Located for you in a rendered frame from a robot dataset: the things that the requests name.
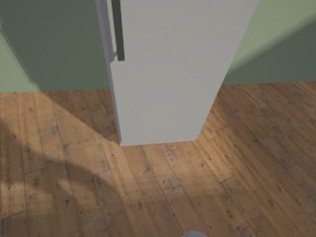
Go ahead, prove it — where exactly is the handle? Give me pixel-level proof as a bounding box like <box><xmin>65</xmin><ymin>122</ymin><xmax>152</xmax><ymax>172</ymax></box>
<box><xmin>111</xmin><ymin>0</ymin><xmax>125</xmax><ymax>61</ymax></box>

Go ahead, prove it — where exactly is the fridge door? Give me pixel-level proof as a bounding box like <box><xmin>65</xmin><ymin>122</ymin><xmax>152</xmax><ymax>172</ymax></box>
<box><xmin>100</xmin><ymin>0</ymin><xmax>260</xmax><ymax>145</ymax></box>

